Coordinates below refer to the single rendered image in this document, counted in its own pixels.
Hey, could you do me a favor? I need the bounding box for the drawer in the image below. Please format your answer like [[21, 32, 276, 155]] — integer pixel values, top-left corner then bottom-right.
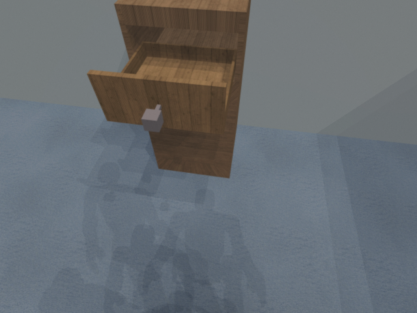
[[87, 41, 237, 134]]

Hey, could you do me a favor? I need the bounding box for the handle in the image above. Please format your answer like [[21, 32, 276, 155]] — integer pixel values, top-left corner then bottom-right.
[[141, 104, 164, 132]]

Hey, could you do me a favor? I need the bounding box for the cabinet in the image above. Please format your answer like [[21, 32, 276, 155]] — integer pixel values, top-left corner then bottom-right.
[[114, 0, 251, 178]]

